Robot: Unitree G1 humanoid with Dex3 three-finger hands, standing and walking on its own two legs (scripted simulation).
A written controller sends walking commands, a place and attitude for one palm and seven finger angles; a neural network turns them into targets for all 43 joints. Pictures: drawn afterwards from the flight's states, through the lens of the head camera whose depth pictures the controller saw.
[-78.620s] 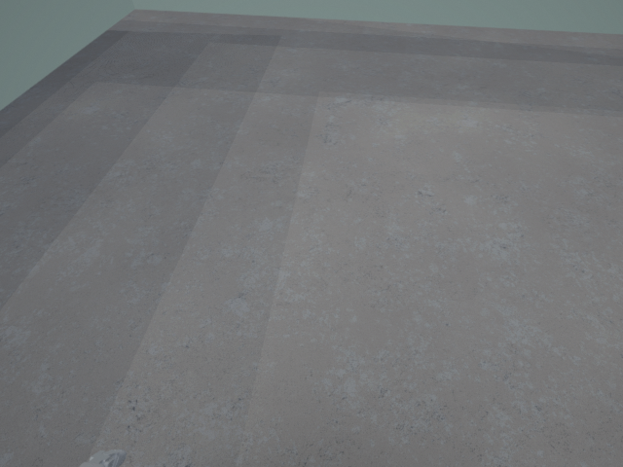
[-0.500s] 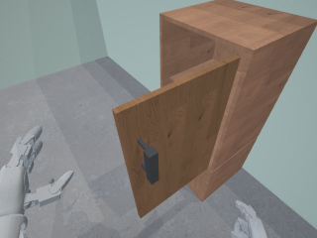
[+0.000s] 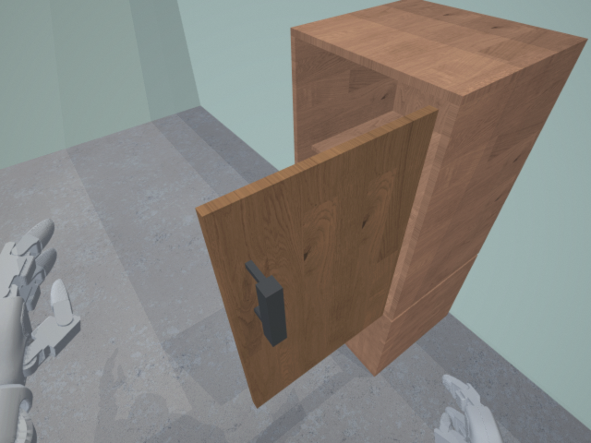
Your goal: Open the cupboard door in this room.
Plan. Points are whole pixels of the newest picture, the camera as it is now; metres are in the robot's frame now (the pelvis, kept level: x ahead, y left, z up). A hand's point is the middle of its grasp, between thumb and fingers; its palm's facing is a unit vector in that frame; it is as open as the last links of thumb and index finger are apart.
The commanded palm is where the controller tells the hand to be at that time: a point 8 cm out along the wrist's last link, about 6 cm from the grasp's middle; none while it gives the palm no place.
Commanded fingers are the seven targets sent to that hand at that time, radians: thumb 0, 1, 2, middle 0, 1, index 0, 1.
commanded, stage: draw the hand back to the body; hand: left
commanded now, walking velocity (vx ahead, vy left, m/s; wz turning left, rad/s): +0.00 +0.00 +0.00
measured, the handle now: (264, 302) +0.29 +0.09 +0.05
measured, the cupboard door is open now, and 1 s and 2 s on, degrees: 89 89 89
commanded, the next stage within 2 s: step back with the hand held close in 0.06 s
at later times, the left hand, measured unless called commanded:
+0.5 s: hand (69, 329) +0.18 +0.26 +0.14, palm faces +0.34 -0.81 -0.48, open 7.4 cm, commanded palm +0.12 +0.31 +0.17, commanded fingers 0.00 0.90 0.90 -0.20 -0.30 -0.20 -0.30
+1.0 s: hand out of the picture +0.09 +0.31 +0.16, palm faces +0.47 -0.76 -0.45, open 7.4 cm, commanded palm +0.02 +0.34 +0.17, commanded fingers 0.00 0.90 0.90 -0.20 -0.30 -0.20 -0.30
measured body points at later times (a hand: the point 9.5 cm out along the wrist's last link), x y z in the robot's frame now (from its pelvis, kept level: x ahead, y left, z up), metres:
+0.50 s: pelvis -0.03 +0.01 +0.00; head -0.02 +0.00 +0.45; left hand +0.16 +0.30 +0.17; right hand +0.15 -0.24 -0.08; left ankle -0.02 +0.10 -0.74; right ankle -0.02 -0.10 -0.74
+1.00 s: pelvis -0.11 +0.04 -0.02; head -0.10 +0.06 +0.43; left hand +0.06 +0.35 +0.18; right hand +0.04 -0.20 -0.10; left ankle -0.02 +0.10 -0.74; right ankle -0.10 -0.09 -0.73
